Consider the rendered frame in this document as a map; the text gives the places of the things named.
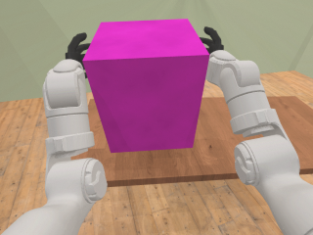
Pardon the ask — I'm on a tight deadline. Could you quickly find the carton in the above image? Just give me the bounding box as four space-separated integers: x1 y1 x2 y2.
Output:
82 19 210 153

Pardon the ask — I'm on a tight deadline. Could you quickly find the robot left forearm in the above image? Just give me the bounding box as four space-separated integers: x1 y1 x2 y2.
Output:
42 59 95 198

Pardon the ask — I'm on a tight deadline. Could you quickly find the table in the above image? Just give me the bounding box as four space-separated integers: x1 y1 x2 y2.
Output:
70 96 313 187

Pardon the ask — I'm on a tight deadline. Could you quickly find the right robot hand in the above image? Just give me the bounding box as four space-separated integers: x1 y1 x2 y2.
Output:
200 26 224 55

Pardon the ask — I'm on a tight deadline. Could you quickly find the right robot upper arm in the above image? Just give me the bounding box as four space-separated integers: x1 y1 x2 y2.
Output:
234 134 313 235

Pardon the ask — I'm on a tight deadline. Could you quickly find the robot right forearm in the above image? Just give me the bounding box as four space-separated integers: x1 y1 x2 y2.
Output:
205 50 300 172

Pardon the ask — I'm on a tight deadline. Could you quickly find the left robot hand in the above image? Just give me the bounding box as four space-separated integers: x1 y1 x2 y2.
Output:
66 32 91 78

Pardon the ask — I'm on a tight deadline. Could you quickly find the left robot upper arm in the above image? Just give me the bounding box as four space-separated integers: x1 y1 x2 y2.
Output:
1 158 108 235

